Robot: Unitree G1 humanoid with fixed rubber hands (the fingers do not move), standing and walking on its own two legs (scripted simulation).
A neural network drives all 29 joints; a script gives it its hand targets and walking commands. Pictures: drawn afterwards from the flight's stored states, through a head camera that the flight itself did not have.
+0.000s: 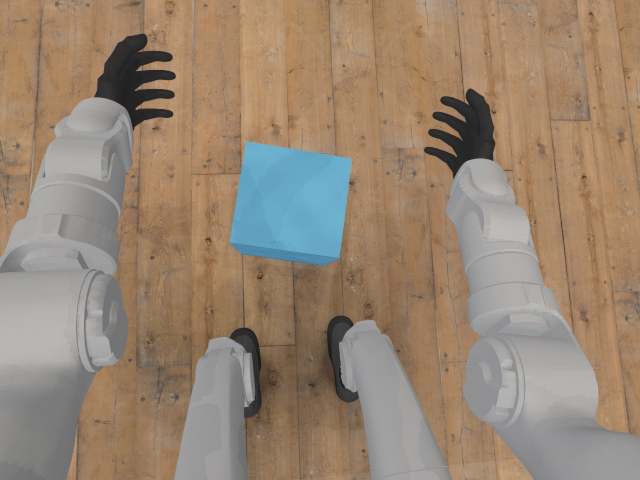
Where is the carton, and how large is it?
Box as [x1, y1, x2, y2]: [230, 141, 351, 265]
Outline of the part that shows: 246,141 230,242 243,254 322,265 338,258 351,159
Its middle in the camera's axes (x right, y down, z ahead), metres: -0.07 -0.07 +0.88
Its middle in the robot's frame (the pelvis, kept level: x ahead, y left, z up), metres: +0.50 -0.03 -0.52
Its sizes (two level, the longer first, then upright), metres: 0.210 0.200 0.250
